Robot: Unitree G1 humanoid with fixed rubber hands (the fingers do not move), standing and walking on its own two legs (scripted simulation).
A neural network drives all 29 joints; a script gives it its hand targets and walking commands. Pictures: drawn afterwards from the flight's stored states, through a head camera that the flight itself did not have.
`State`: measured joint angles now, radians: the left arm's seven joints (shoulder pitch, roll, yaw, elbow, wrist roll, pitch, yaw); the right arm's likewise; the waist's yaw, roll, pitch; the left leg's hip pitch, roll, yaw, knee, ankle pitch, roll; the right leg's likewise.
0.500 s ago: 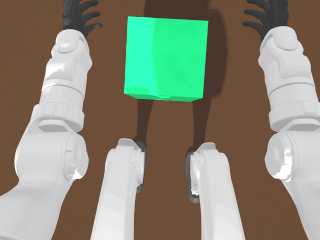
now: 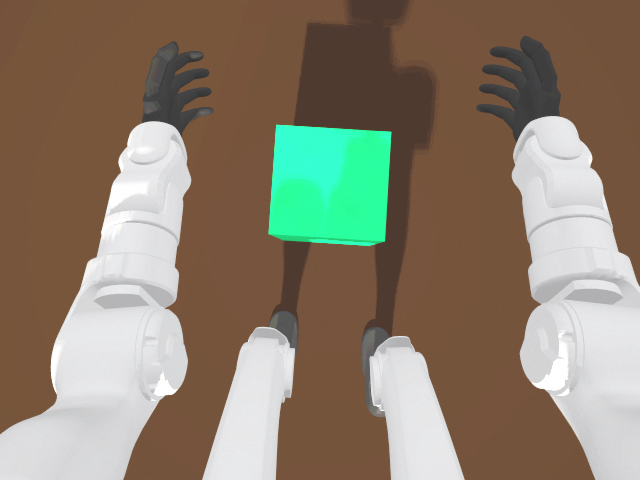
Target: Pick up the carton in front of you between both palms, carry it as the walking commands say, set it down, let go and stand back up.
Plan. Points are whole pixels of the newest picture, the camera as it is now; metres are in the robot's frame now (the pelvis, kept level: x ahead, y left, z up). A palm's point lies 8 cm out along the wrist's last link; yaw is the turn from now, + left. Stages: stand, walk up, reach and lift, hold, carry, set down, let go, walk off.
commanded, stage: let go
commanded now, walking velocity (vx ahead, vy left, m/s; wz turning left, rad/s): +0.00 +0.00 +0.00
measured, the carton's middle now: (329, 194) +0.50 +0.02 -0.50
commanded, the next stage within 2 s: stand in 1.26 s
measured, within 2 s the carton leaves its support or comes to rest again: neither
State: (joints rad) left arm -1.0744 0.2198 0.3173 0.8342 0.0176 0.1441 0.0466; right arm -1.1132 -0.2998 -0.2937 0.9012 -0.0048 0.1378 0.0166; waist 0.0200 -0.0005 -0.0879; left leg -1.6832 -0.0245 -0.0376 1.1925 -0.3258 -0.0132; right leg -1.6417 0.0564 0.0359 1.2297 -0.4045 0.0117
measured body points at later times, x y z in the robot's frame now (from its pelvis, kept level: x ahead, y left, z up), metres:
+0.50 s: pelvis +0.06 +0.00 +0.11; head +0.25 +0.01 +0.52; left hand +0.37 +0.23 +0.00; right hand +0.39 -0.22 +0.00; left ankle +0.08 +0.12 -0.59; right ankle +0.06 -0.12 -0.59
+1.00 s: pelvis +0.09 +0.00 +0.15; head +0.10 +0.00 +0.60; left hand +0.26 +0.24 +0.07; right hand +0.26 -0.23 +0.08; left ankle +0.08 +0.12 -0.59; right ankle +0.06 -0.12 -0.59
